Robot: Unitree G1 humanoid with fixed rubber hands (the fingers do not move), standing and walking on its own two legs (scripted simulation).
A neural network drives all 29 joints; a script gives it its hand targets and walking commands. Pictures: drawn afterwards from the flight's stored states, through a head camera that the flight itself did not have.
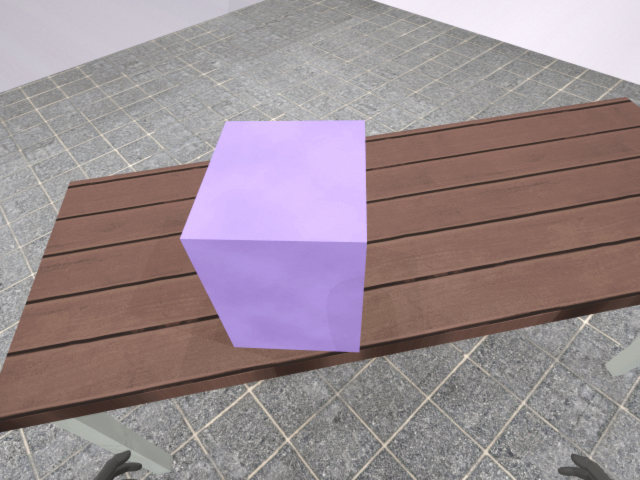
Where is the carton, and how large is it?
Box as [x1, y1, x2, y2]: [180, 120, 366, 351]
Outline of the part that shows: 364,120 226,121 180,239 234,346 338,351 359,350 366,249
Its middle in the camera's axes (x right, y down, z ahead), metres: -0.04 +0.00 +0.61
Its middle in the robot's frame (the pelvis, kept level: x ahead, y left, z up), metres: +0.46 +0.05 +0.01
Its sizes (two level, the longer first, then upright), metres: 0.236 0.211 0.283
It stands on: a table, 0.64 m high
